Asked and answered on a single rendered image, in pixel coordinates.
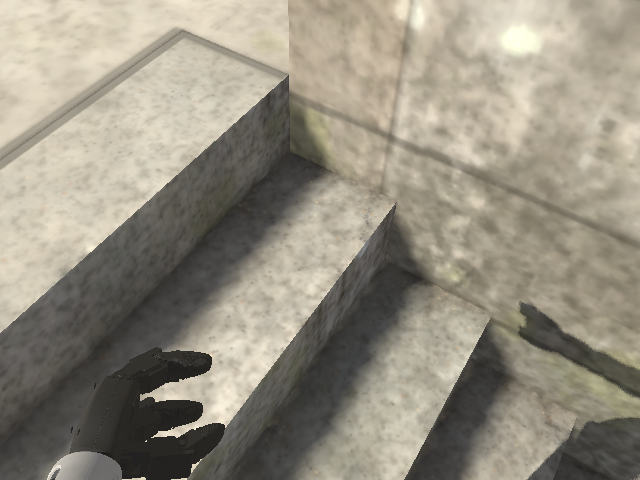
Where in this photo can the stairs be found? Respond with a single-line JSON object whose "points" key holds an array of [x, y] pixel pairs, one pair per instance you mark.
{"points": [[328, 362]]}

